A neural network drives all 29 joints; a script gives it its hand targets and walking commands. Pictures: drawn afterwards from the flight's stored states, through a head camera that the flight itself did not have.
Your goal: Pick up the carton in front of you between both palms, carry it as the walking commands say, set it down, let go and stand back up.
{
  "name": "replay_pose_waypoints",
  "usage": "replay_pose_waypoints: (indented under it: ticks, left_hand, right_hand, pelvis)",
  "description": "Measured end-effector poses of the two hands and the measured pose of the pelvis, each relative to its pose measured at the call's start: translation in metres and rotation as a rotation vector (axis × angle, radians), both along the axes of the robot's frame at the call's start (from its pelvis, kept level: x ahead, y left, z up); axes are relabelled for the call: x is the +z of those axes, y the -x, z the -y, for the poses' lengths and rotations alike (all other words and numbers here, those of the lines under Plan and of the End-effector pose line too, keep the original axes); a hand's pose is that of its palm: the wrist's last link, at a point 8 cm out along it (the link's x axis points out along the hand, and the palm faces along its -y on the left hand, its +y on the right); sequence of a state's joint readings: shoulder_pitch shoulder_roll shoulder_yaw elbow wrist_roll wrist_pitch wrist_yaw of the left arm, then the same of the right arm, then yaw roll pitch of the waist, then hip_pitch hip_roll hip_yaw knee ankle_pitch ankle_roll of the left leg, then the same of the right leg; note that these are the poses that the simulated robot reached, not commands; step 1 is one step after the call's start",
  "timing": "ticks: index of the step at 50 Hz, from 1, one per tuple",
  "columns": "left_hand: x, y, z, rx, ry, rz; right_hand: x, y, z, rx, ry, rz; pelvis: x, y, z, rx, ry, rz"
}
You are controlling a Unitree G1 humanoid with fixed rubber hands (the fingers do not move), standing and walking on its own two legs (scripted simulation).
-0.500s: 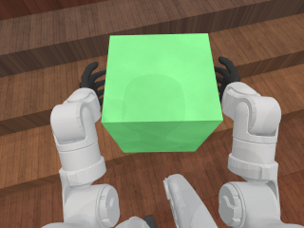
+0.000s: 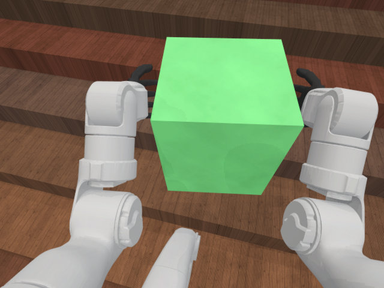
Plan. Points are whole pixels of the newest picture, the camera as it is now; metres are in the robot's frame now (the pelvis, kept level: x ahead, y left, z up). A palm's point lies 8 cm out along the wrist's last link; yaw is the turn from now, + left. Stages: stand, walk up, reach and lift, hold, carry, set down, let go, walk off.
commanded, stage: carry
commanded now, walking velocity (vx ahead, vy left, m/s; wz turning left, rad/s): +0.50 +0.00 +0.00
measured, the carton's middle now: (218, 123) +0.41 +0.07 +0.11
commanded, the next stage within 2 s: none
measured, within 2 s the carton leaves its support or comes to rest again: neither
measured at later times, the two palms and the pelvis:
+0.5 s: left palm out of the picture +0.70 +0.17 +0.30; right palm out of the picture +0.65 -0.13 +0.30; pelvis +0.29 +0.08 +0.14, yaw -2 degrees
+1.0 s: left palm out of the picture +0.95 +0.19 +0.47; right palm out of the picture +0.98 -0.10 +0.46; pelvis +0.58 +0.02 +0.28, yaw -1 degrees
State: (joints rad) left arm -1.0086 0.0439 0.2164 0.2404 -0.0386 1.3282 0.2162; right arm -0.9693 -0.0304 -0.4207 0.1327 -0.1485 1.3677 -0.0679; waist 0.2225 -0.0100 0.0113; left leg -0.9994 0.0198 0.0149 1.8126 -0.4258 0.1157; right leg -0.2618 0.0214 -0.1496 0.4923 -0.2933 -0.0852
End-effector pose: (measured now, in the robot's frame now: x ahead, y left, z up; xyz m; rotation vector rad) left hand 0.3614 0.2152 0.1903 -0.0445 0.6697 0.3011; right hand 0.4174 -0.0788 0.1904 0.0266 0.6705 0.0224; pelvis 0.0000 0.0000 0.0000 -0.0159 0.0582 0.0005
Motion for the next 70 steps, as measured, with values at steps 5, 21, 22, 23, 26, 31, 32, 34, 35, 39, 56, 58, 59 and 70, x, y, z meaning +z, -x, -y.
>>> replay_pose_waypoints:
  ticks: [5, 21, 22, 23, 26, 31, 32, 34, 35, 39, 56, 58, 59, 70]
  left_hand:
    - [0.025, -0.077, 0.007, -0.065, -0.030, -0.004]
    - [0.067, -0.290, 0.049, -0.309, 0.085, -0.086]
    - [0.078, -0.302, 0.048, -0.308, 0.086, -0.057]
    - [0.089, -0.313, 0.047, -0.306, 0.086, -0.028]
    - [0.117, -0.348, 0.045, -0.293, 0.091, 0.040]
    - [0.145, -0.408, 0.043, -0.253, 0.080, 0.044]
    - [0.149, -0.420, 0.042, -0.238, 0.072, 0.033]
    - [0.153, -0.440, 0.036, -0.190, 0.047, 0.001]
    - [0.155, -0.447, 0.032, -0.162, 0.034, -0.020]
    - [0.165, -0.465, 0.019, -0.090, -0.005, -0.110]
    - [0.312, -0.676, 0.025, -0.150, -0.039, 0.003]
    - [0.313, -0.713, 0.027, -0.188, -0.023, -0.026]
    - [0.313, -0.731, 0.030, -0.213, -0.014, -0.046]
    - [0.355, -0.850, 0.033, -0.272, 0.064, -0.086]
  right_hand:
    - [0.016, -0.056, 0.009, -0.065, -0.006, 0.001]
    - [0.063, -0.177, 0.049, -0.326, 0.064, -0.090]
    - [0.075, -0.191, 0.048, -0.323, 0.066, -0.061]
    - [0.088, -0.205, 0.047, -0.319, 0.070, -0.032]
    - [0.123, -0.248, 0.047, -0.296, 0.092, 0.036]
    - [0.160, -0.326, 0.047, -0.239, 0.114, 0.040]
    - [0.164, -0.344, 0.046, -0.221, 0.112, 0.031]
    - [0.168, -0.382, 0.041, -0.168, 0.104, 0.001]
    - [0.169, -0.401, 0.037, -0.134, 0.098, -0.017]
    - [0.174, -0.451, 0.022, -0.055, 0.058, -0.103]
    - [0.301, -0.630, 0.030, -0.130, 0.036, 0.009]
    - [0.303, -0.652, 0.033, -0.161, 0.055, -0.021]
    - [0.303, -0.661, 0.036, -0.185, 0.063, -0.042]
    - [0.356, -0.749, 0.035, -0.283, 0.105, -0.093]
  pelvis:
    - [0.011, -0.070, -0.028, -0.011, -0.033, -0.003]
    - [0.123, -0.246, -0.088, -0.046, -0.041, 0.004]
    - [0.127, -0.257, -0.087, -0.048, -0.037, 0.001]
    - [0.131, -0.269, -0.085, -0.048, -0.035, -0.003]
    - [0.138, -0.308, -0.074, -0.035, -0.025, -0.004]
    - [0.154, -0.381, -0.050, -0.030, 0.027, -0.015]
    - [0.157, -0.396, -0.044, -0.026, 0.034, -0.021]
    - [0.166, -0.427, -0.029, -0.022, 0.044, -0.024]
    - [0.172, -0.439, -0.022, -0.027, 0.051, -0.013]
    - [0.209, -0.472, -0.013, -0.023, 0.050, 0.006]
    - [0.294, -0.670, -0.046, -0.021, -0.058, -0.015]
    - [0.301, -0.699, -0.058, -0.023, -0.075, -0.028]
    - [0.306, -0.713, -0.066, -0.024, -0.074, -0.030]
    - [0.395, -0.812, -0.086, -0.040, -0.040, 0.011]
